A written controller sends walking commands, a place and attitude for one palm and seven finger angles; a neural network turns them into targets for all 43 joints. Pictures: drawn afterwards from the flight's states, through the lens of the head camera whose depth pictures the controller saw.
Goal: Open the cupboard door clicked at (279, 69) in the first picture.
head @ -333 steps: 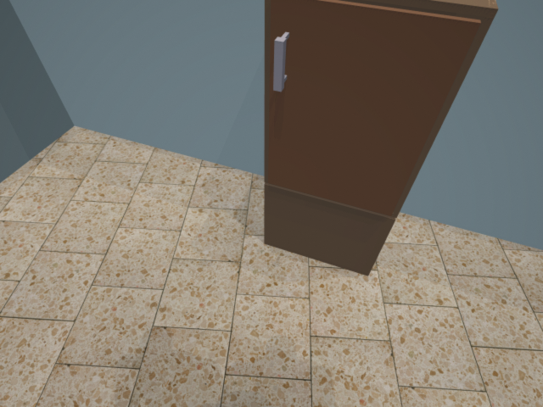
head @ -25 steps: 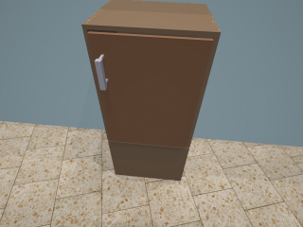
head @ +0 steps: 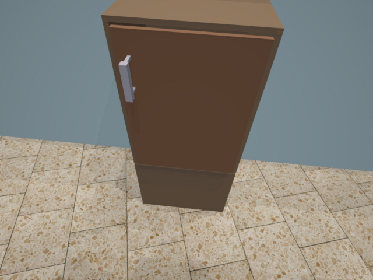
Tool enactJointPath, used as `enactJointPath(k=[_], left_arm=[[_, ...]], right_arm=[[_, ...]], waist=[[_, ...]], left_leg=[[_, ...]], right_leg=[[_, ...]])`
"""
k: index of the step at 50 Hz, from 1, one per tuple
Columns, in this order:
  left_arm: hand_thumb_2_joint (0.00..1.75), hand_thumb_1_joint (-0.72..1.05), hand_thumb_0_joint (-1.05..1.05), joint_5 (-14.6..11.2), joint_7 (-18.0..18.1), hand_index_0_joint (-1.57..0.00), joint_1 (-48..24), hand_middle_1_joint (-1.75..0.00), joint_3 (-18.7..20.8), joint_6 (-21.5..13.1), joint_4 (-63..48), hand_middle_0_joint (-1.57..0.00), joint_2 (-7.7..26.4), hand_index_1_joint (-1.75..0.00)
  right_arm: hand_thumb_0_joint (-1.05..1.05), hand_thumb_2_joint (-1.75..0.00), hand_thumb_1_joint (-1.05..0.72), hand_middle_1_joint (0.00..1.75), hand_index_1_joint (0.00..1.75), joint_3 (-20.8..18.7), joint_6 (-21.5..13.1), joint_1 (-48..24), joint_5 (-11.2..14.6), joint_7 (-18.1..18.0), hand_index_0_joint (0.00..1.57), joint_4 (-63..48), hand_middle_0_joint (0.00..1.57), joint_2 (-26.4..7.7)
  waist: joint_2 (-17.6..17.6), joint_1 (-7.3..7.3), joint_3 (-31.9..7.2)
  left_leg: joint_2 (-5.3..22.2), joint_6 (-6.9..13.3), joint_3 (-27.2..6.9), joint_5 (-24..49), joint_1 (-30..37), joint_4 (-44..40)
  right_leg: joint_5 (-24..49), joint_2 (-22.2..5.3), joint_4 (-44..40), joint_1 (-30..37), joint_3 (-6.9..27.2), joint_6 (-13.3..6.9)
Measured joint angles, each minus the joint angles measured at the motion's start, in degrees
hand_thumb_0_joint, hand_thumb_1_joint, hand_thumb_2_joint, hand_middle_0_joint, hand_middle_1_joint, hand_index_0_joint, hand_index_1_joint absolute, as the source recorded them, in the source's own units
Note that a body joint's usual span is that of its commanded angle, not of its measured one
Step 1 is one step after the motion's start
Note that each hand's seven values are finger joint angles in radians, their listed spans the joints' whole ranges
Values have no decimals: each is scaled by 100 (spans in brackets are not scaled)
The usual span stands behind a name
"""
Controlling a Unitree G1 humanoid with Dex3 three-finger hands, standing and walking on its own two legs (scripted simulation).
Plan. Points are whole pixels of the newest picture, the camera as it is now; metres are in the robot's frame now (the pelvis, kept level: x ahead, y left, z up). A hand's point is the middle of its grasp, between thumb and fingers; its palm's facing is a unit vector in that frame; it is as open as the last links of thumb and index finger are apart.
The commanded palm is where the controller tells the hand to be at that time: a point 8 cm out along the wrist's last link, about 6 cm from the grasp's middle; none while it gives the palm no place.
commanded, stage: look again from close up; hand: left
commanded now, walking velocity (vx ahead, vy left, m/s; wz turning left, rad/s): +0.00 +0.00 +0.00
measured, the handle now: (129, 79) +0.62 +0.21 +0.11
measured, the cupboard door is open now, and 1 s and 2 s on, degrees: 0 0 0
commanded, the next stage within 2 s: shuffle to correct the standing spot in 0.28 s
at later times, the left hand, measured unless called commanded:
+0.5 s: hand out of the picture +0.03 +0.20 -0.18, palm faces +0.00 -0.98 -0.22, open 7.4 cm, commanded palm none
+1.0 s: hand out of the picture +0.07 +0.20 -0.19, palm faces +0.02 -0.98 -0.18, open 7.4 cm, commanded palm none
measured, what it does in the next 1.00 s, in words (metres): shifts its weight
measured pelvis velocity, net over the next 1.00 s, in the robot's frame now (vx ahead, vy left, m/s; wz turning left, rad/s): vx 0.06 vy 0.03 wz -0.04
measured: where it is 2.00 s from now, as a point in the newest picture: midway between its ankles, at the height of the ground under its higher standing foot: outside the picture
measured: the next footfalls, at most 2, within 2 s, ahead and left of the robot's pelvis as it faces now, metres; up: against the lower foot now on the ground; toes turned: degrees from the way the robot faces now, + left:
none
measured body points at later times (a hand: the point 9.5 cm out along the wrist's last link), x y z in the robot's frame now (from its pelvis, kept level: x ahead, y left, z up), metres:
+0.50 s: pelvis +0.02 +0.02 +0.00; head +0.01 +0.02 +0.45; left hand +0.03 +0.26 -0.16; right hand +0.05 -0.23 -0.15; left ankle +0.01 +0.09 -0.74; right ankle +0.06 -0.12 -0.74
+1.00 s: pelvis +0.06 +0.03 -0.01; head +0.08 +0.04 +0.44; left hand +0.07 +0.25 -0.17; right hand +0.04 -0.17 -0.16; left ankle +0.01 +0.09 -0.74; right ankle +0.06 -0.11 -0.74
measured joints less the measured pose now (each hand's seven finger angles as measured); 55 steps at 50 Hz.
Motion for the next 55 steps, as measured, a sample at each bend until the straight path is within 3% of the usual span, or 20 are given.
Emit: enactJointPath(k=[9, 22, 31, 38, 46, 50, 55], left_arm=[[90, 91, 1, 17, 41, -20, -33, -30, -23, -13, 20, -20, -164, -30], [90, 91, 1, 32, 70, -20, -45, -30, 7, -10, 7, -20, -124, -30], [90, 91, 1, 82, 8, -20, 422, -30, 90, 43, -49, -20, -296, -30], [90, 91, 1, 24, 69, -20, 722, -30, 135, 36, 30, -20, -492, -30], [90, 91, 1, -37, 225, -20, 357, -30, 121, 168, -85, -20, -591, -30], [90, 91, 1, -23, 239, -20, 132, -30, 187, 164, -267, -20, -533, -30], [90, 92, 1, -7, 280, -20, -91, -30, 185, 85, -321, -20, -421, -30]], right_arm=[[0, -90, -90, 30, 30, -16, -37, -199, 17, -41, 20, -2, 21, 142], [0, -90, -90, 30, 30, -23, -64, -396, 9, -59, 20, -63, 21, 132], [0, -90, -91, 30, 30, -32, 29, 61, -32, -45, 20, -89, 20, 234], [0, -90, -91, 30, 30, -1, -41, 365, 9, -137, 20, -13, 20, 397], [0, -90, -91, 30, 30, -57, -51, 261, 95, -316, 20, -59, 20, 646], [0, -90, -90, 30, 30, -113, -27, 119, 73, -324, 20, -134, 21, 723], [1, -90, -92, 30, 30, -135, 8, 63, 54, -279, 20, -223, 21, 615]], waist=[[-43, 26, 18], [-17, 67, -45], [45, 121, -209], [23, 105, -93], [-1, 52, 209], [6, 24, 248], [78, -56, 183]], left_leg=[[-46, 57, 44, -23, 96, -59], [-102, 115, 84, -54, 220, -165], [-63, 154, 149, -510, 151, 274], [-47, 220, 167, -927, 181, 636], [-158, 232, 219, -696, 514, 205], [-162, 265, 257, -735, 438, 220], [-89, 146, 254, -681, 189, 495]], right_leg=[[-22, -40, -25, 70, 50, 66], [-77, -87, -51, 146, 100, 137], [-536, -55, 436, 23, 170, 117], [-896, -50, 754, 57, 195, 212], [-777, -150, 696, 206, 213, 151], [-828, -151, 677, 138, 250, 211], [-739, -105, 661, 36, 222, 224]])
